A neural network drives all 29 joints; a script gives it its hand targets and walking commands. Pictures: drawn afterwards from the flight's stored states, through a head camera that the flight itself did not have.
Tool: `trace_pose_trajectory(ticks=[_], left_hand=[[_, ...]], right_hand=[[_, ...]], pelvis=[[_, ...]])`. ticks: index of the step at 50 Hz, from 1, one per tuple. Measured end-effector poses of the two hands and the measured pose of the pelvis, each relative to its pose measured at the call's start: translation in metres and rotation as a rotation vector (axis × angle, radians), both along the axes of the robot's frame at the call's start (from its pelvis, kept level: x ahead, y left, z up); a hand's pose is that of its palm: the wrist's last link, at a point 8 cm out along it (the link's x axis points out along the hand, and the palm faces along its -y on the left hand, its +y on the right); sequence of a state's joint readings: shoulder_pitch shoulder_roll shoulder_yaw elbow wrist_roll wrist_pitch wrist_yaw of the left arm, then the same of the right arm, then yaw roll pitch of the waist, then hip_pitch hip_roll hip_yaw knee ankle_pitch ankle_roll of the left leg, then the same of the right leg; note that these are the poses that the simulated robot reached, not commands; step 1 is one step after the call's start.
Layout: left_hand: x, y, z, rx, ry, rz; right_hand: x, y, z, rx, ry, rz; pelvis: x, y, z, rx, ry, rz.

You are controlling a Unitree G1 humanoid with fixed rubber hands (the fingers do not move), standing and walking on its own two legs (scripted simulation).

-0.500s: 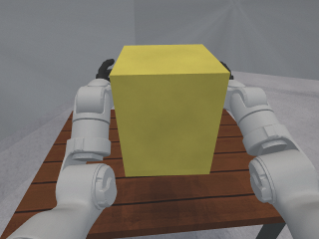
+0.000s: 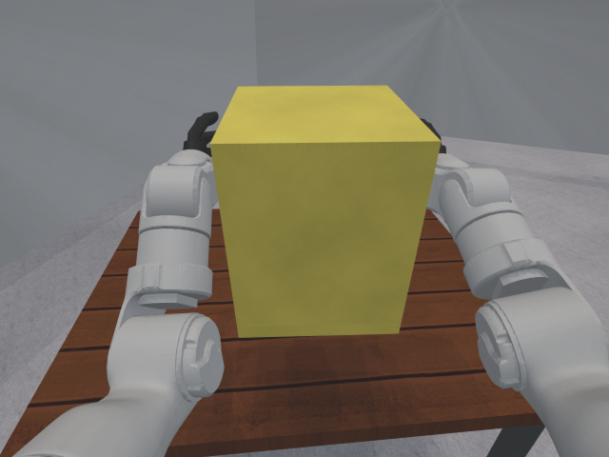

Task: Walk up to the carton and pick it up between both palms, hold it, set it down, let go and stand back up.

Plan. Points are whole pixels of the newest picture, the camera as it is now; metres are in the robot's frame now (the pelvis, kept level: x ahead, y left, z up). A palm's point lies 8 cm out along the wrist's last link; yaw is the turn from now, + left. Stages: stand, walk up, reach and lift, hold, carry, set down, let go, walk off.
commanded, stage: hold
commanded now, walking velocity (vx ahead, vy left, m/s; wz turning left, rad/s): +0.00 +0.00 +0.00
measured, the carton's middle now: (315, 206) +0.35 -0.01 +0.25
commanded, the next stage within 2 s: none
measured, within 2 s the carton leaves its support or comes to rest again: neither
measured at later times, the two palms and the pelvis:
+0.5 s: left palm (197, 167) +0.37 +0.14 +0.30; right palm (427, 171) +0.37 -0.15 +0.29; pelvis +0.00 +0.00 +0.00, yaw +0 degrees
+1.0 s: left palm (197, 168) +0.36 +0.14 +0.30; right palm (429, 174) +0.36 -0.15 +0.29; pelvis +0.00 +0.00 +0.00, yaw +0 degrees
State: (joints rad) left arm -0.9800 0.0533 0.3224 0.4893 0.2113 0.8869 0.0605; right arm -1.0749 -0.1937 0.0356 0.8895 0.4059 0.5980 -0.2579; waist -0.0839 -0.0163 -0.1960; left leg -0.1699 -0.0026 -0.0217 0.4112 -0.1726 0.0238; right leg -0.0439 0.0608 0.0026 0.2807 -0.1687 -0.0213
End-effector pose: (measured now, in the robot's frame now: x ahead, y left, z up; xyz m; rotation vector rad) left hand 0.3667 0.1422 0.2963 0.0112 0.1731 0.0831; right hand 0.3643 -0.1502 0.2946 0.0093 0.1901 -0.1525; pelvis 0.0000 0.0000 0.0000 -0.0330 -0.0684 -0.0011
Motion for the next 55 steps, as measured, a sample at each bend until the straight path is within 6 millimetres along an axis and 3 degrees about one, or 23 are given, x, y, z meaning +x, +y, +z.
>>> trace_pose_trajectory(ticks=[55], left_hand=[[-0.0024, 0.0001, 0.0022, 0.007, -0.009, 0.006]], right_hand=[[-0.0015, 0.0002, -0.0006, -0.003, 0.001, 0.006]], pelvis=[[0.0002, -0.0006, -0.0002, -0.001, 0.005, -0.002]])
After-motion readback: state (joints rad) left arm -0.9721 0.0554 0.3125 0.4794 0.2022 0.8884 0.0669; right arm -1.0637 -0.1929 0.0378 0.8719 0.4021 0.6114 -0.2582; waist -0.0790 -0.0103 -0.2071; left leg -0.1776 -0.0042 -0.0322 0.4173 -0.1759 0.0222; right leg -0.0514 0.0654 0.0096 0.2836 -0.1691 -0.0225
